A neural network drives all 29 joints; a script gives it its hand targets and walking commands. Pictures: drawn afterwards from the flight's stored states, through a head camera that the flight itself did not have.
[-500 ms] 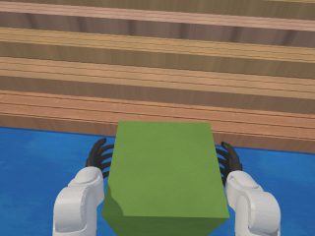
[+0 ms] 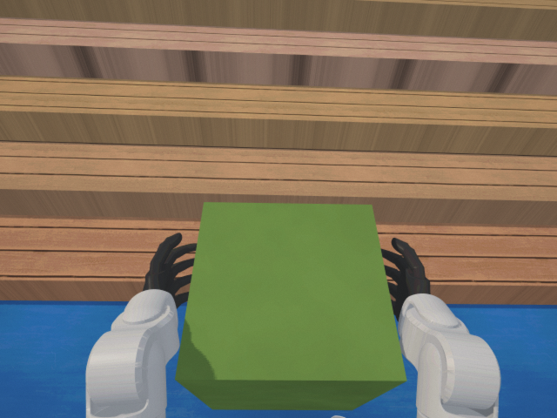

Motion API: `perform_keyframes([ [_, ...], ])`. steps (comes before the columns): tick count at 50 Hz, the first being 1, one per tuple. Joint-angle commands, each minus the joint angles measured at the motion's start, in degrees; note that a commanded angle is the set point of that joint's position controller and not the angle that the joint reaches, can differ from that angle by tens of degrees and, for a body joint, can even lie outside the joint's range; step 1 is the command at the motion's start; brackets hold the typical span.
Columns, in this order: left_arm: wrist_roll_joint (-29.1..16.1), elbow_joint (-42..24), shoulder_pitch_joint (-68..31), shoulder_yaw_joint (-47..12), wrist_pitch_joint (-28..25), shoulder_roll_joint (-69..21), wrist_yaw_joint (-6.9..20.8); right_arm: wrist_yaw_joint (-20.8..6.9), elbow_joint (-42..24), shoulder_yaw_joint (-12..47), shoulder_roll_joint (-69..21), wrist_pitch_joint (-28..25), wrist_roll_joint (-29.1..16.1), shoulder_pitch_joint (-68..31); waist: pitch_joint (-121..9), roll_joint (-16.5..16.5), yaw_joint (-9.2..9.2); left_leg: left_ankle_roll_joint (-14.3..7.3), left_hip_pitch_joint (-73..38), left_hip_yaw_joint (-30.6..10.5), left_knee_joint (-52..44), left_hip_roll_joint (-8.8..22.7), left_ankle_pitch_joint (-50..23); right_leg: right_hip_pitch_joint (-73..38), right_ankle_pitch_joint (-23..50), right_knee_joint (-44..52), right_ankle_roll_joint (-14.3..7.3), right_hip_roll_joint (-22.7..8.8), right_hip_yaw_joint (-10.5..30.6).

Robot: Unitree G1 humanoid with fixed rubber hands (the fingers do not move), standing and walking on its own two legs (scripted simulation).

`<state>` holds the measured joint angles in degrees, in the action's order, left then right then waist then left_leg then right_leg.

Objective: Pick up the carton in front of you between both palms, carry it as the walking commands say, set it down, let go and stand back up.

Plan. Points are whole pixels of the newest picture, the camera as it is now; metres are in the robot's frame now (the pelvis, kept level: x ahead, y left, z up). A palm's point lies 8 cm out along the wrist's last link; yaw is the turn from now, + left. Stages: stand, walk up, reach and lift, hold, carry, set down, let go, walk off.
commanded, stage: carry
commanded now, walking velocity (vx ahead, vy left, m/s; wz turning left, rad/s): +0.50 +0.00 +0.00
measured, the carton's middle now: (285, 316) +0.26 +0.00 +0.04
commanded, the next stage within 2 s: none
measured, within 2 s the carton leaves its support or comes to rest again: neither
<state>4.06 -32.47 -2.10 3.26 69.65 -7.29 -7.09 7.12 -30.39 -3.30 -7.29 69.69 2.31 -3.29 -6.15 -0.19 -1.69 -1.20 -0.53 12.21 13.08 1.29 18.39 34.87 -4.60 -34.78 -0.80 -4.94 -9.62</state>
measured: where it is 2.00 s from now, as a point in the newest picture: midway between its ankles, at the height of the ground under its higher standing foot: (286, 149)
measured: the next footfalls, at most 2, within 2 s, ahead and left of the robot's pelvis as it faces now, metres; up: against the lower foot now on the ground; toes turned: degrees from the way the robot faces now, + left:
right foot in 0.10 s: +0.25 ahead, -0.11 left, +0.00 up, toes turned -10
left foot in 0.58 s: +0.55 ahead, +0.08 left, +0.00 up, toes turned +8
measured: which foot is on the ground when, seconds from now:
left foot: down 0.00-0.12, up 0.14-0.56, down 0.58-1.00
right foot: up 0.00-0.08, down 0.10-0.56, up 0.58-1.00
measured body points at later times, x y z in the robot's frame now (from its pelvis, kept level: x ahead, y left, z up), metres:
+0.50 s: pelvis +0.32 -0.02 +0.00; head +0.34 -0.02 +0.44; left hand +0.66 +0.15 +0.15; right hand +0.67 -0.16 +0.14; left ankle +0.46 +0.11 -0.71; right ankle +0.21 -0.10 -0.74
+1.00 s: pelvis +0.66 -0.01 +0.00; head +0.73 +0.01 +0.44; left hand +1.03 +0.14 +0.12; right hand +1.02 -0.16 +0.13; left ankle +0.50 +0.08 -0.74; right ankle +0.80 -0.11 -0.53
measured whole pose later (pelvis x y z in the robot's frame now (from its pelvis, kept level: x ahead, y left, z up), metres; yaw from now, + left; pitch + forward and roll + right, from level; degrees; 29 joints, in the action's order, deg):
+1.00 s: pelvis +0.66 -0.01 +0.00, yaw +2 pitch +6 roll -3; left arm 3.8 -19.3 -32.9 15.4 69.1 -7.2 -8.3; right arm 10.3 -15.6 -14.7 -5.2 68.1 -1.7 -33.7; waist 3.0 0.1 -4.9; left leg -2.4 1.7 5.2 18.8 2.5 20.4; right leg 69.0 -31.2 -94.3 -6.8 -3.8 -6.7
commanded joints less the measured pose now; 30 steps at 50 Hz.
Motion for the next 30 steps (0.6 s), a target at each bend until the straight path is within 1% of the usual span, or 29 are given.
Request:
perform_keyframes([
  [1,-20.0,-6.4,-27.2,-39.4,0.7,-46.5,8.9,-10.5,-8.1,38.5,-44.9,0.5,-19.8,-26.0,-2.7,9.5,0.34,-4.8,-4.8,-4.3,-0.9,12.4,-31.1,-2.0,3.1,4.2,-1.4,1.4,-2.9],
  [2,-20.6,-7.1,-27.8,-39.0,1.3,-45.3,8.8,-10.0,-8.7,37.9,-43.8,1.0,-19.6,-26.4,-3.5,9.6,0.5,-4.2,-5.2,-2.9,2.1,12.1,-36.5,-5.7,2.6,5.1,-2.0,2.3,-3.7],
  [3,-20.9,-7.2,-27.5,-38.4,1.9,-43.9,8.7,-9.6,-9.3,37.4,-42.6,1.6,-19.4,-26.7,-5.6,9.5,1.08,-3.4,-4.8,-1.0,7.5,11.4,-42.3,-11.8,1.2,6.0,-2.1,4.4,-6.0],
  [4,-21.0,-6.8,-27.1,-37.6,2.5,-42.4,8.6,-9.1,-9.7,37.0,-41.2,2.2,-19.1,-27.1,-8.5,7.6,2.02,-2.0,-2.1,1.7,16.4,9.3,-44.8,-21.2,-1.1,8.1,-2.1,7.2,-8.4],
  [5,-21.1,-6.5,-27.2,-36.8,3.1,-40.8,8.5,-8.6,-9.9,36.5,-39.4,2.9,-18.9,-28.0,-12.8,4.2,3.06,-0.8,5.9,1.9,28.4,7.4,-35.6,-33.9,-4.9,7.7,-2.4,4.2,-4.2],
  [6,-20.8,-5.3,-28.4,-35.7,3.4,-38.9,8.3,-8.1,-11.1,36.6,-38.4,3.8,-18.8,-29.8,-19.3,-9.5,3.74,1.8,23.1,-0.3,47.4,2.7,-18.9,-48.4,-17.3,11.9,-10.1,-12.9,23.5],
  [7,-21.3,-3.9,-27.7,-35.2,3.7,-39.2,8.2,-8.0,-11.2,36.6,-37.6,4.4,-19.1,-30.9,-18.1,-18.1,4.63,2.2,36.3,-4.7,58.1,-4.0,8.0,-51.4,-13.0,21.6,-14.6,-18.7,41.5],
  [8,-22.0,-5.4,-29.8,-35.7,4.1,-39.7,8.4,-7.9,-10.2,37.3,-39.5,4.5,-19.3,-32.7,-16.7,-13.7,3.74,-0.1,40.2,-10.8,65.7,0.0,9.1,-49.9,-5.4,19.8,-14.5,-18.8,35.3],
  [9,-22.7,-5.5,-32.0,-36.4,4.1,-41.4,8.4,-8.0,-10.0,37.1,-40.6,4.5,-19.3,-34.1,-16.8,-7.8,3.56,-1.5,40.5,-12.4,65.5,2.3,6.5,-46.6,1.4,17.9,-13.1,-17.0,29.8],
  [10,-23.0,-5.7,-35.0,-37.0,4.0,-42.6,8.5,-8.0,-8.9,37.0,-41.9,4.4,-19.4,-35.9,-15.7,-2.2,3.58,-2.2,39.4,-12.9,62.1,4.1,3.0,-41.9,5.6,16.9,-11.2,-15.4,24.2],
  [11,-23.3,-5.6,-37.7,-37.3,3.9,-42.9,8.4,-7.9,-7.6,36.8,-42.6,4.1,-19.0,-37.1,-15.4,-1.8,3.39,-2.3,37.7,-13.2,58.0,5.3,0.2,-38.8,4.5,18.1,-9.3,-14.0,20.1],
  [12,-23.6,-4.7,-39.8,-37.4,3.8,-42.7,8.5,-7.7,-6.4,36.4,-42.5,3.9,-18.4,-38.5,-15.9,-2.9,3.41,-2.2,36.1,-12.1,55.7,4.9,-1.6,-37.1,2.9,19.0,-8.3,-12.8,17.1],
  [13,-23.7,-3.6,-41.5,-37.3,3.7,-41.9,8.5,-7.4,-4.9,36.0,-41.9,3.7,-17.7,-39.9,-15.7,-4.4,3.41,-1.9,35.7,-11.1,53.5,4.6,-2.5,-36.0,2.1,19.6,-8.2,-12.4,14.9],
  [14,-23.7,-2.1,-43.3,-37.0,3.6,-40.7,8.5,-7.0,-3.2,35.5,-40.9,3.5,-16.9,-41.5,-15.2,-5.1,3.32,-1.5,36.2,-10.4,50.7,4.5,-3.3,-35.1,0.8,20.5,-8.4,-11.9,13.1],
  [16,-23.4,1.5,-47.7,-36.1,3.4,-37.8,8.1,-6.0,0.4,34.3,-38.1,3.3,-15.6,-45.6,-13.4,-6.1,3.27,-0.6,38.5,-8.8,44.7,4.4,-5.5,-34.5,0.7,21.8,-9.5,-11.6,11.1],
  [18,-22.7,5.9,-50.4,-34.1,3.4,-35.8,7.2,-4.9,4.5,32.9,-36.4,3.3,-15.1,-48.5,-11.5,-5.8,3.74,-0.1,40.6,-7.3,38.4,4.3,-8.7,-35.7,2.6,21.8,-9.9,-10.5,9.1],
  [20,-21.9,9.4,-52.2,-32.0,3.4,-35.2,6.3,-4.0,7.8,31.6,-36.0,3.4,-15.4,-51.0,-9.9,-6.2,4.14,-0.2,40.1,-5.4,31.4,3.3,-11.5,-36.2,7.1,20.9,-9.5,-8.8,6.7],
  [23,-20.7,14.1,-55.6,-29.2,3.4,-35.1,5.2,-3.3,11.7,29.4,-35.8,3.4,-15.8,-55.4,-8.3,-7.1,4.49,-1.0,36.8,-3.1,23.5,1.3,-14.8,-36.9,13.3,18.8,-8.4,-7.0,3.5],
  [24,-20.4,15.5,-57.3,-28.4,3.4,-35.1,4.8,-3.2,12.7,28.7,-35.8,3.4,-16.0,-57.3,-8.1,-7.8,4.61,-1.5,35.5,-3.1,21.4,1.0,-16.0,-37.5,15.2,17.7,-7.8,-7.0,2.9],
  [25,-20.1,16.9,-58.9,-27.8,3.2,-35.3,4.5,-3.1,13.7,28.1,-35.9,3.3,-16.5,-59.2,-8.6,-9.3,4.31,-2.2,33.8,-3.1,21.2,0.7,-15.9,-38.2,18.6,14.9,-7.3,-7.1,2.1],
  [26,-19.8,18.2,-60.7,-27.4,3.1,-35.9,4.2,-3.0,15.0,27.2,-35.8,3.2,-16.6,-60.8,-11.1,-9.6,2.49,-3.0,27.9,-2.0,21.2,-0.9,-15.6,-36.9,26.7,9.2,-6.6,-6.7,0.3],
  [27,-19.7,19.4,-62.6,-26.9,3.0,-36.5,3.9,-2.9,16.8,26.0,-35.7,2.9,-16.6,-61.9,-14.2,-7.1,-0.47,-3.0,18.9,0.8,17.9,-3.7,-16.5,-34.6,29.8,0.8,-5.0,-4.5,-2.9],
  [28,-19.6,20.5,-64.5,-26.4,2.8,-36.9,3.6,-2.9,18.3,24.9,-35.4,2.6,-16.5,-62.6,-17.7,-3.0,-3.2,-2.3,7.3,2.4,14.7,-4.9,-16.0,-29.8,24.7,-10.1,-3.3,-1.9,-4.5],
  [29,-19.2,21.4,-67.1,-25.6,2.6,-36.9,3.2,-2.9,19.7,23.9,-35.8,2.5,-16.6,-62.5,-19.3,3.7,-5.36,-2.8,-3.3,-10.9,15.7,4.4,-15.1,-18.1,7.9,-22.5,-2.0,-0.5,-1.2],
  [30,-18.9,23.4,-66.9,-24.9,2.7,-38.6,2.8,-2.5,21.2,22.6,-34.2,2.2,-15.9,-66.1,-23.5,17.6,-2.34,-11.3,-15.3,-39.2,11.4,19.6,-19.0,-0.6,-23.2,-36.1,-0.2,7.8,3.1],
])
